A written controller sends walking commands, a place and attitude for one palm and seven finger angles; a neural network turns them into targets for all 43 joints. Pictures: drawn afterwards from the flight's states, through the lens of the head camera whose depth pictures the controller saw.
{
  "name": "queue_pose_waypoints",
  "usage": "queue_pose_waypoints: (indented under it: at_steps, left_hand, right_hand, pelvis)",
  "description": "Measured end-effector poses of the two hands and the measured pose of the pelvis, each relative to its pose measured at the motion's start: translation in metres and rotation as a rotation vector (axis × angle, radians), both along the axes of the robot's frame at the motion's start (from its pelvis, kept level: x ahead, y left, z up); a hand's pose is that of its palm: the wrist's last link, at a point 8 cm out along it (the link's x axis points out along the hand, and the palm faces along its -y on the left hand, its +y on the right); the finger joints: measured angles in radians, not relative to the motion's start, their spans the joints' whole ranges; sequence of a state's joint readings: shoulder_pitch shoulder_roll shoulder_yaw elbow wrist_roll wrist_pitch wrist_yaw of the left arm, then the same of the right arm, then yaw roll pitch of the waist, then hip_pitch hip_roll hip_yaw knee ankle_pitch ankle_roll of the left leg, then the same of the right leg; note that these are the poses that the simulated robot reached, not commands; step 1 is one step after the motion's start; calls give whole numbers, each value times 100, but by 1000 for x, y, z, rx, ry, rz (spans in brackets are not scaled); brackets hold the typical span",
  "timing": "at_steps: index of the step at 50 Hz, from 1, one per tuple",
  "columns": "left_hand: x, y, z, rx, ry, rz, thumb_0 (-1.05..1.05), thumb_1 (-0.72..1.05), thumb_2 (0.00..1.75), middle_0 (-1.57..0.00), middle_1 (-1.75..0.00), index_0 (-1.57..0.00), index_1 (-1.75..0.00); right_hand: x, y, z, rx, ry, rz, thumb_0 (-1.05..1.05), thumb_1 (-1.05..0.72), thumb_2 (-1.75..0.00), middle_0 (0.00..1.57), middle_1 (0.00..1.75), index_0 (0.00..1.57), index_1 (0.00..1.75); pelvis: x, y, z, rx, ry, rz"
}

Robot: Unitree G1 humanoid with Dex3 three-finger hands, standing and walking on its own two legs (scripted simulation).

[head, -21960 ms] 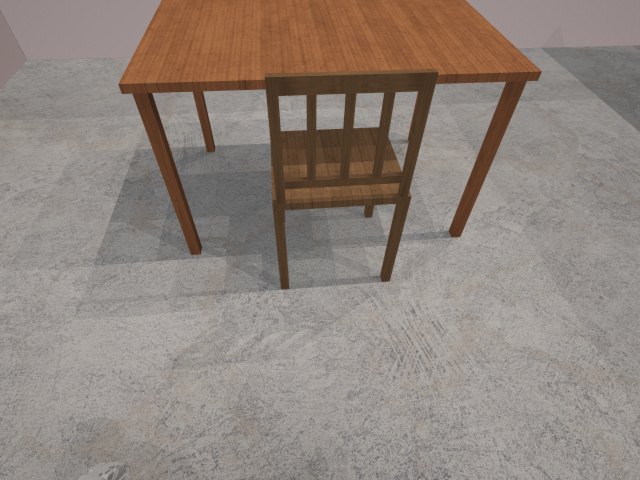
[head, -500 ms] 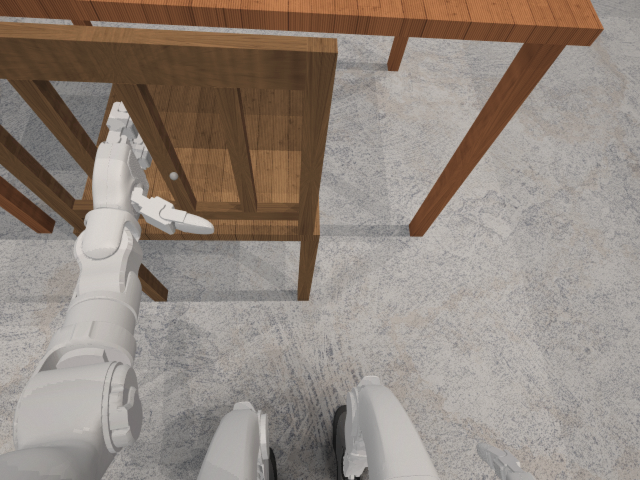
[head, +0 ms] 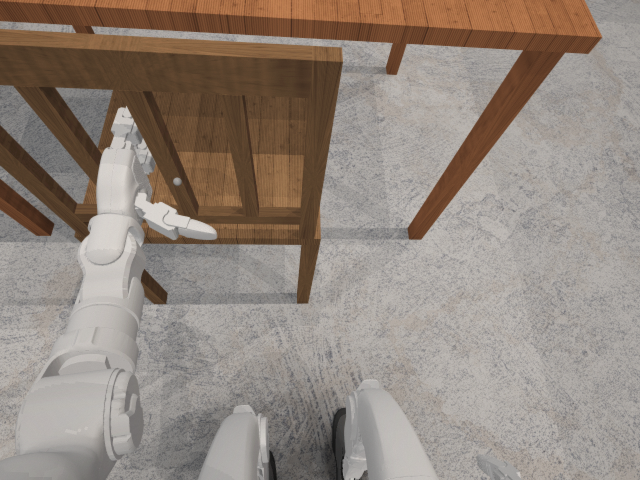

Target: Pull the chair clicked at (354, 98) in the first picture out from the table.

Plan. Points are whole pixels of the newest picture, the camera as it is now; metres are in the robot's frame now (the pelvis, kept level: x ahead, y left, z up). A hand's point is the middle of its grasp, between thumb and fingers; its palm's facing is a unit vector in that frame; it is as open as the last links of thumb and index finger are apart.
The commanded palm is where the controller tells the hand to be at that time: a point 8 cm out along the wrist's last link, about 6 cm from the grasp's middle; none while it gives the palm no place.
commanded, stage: hook a spindle and tug to test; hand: left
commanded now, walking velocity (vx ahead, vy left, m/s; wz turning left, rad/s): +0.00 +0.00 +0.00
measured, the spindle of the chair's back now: (168, 161) +0.51 +0.17 +0.01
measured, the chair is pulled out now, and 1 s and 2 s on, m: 0.00 0.00 0.06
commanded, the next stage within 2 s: step backward, pulling the chair out in 1.52 s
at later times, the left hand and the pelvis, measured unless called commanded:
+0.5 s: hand (178, 179) +0.47 +0.15 +0.03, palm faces -0.03 -1.00 -0.04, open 13.6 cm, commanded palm +0.45 +0.19 +0.03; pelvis +0.00 +0.00 +0.00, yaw +0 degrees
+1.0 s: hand (179, 175) +0.48 +0.15 +0.03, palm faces -0.02 -1.00 -0.02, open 5.5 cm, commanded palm +0.44 +0.19 +0.03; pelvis +0.01 +0.00 +0.00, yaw +0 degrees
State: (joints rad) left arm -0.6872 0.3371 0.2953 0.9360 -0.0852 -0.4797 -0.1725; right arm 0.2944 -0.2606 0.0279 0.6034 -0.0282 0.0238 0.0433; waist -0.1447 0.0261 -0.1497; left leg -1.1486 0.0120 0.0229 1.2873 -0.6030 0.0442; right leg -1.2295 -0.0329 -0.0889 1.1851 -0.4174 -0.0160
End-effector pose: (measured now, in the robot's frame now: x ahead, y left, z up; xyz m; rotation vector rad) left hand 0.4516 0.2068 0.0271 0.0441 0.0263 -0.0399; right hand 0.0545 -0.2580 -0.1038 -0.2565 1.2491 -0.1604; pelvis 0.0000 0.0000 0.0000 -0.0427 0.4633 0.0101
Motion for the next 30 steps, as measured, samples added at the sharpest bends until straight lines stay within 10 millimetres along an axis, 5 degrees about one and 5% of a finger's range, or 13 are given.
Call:
queue_pose_waypoints:
  at_steps: [11, 21, 30]
  left_hand:
    - [1, -5, 4, 7, -23, -10, -1, -50, 30, -11, -25, -11, -25]
    - [0, -3, 2, 12, -18, 7, -1, -47, 32, -26, -72, -26, -71]
    - [3, 0, 2, 0, -12, 14, -1, -16, 45, -41, -119, -40, -118]
  right_hand:
    - [11, -1, -4, 7, -26, 13, 1, -91, -89, 20, 30, 20, 30]
    - [9, -3, -5, 5, -28, 11, 1, -91, -89, 20, 30, 20, 30]
    - [2, -5, -5, -5, -5, 8, 1, -91, -89, 20, 30, 20, 30]
  pelvis:
    - [-1, -1, -2, 2, 2, 2]
    - [-3, -4, -3, 6, 2, 0]
    - [-3, -4, -4, 5, 7, 3]
